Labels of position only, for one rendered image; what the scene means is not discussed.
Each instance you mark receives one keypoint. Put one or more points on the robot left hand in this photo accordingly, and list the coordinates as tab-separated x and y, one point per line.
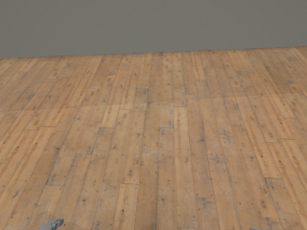
52	224

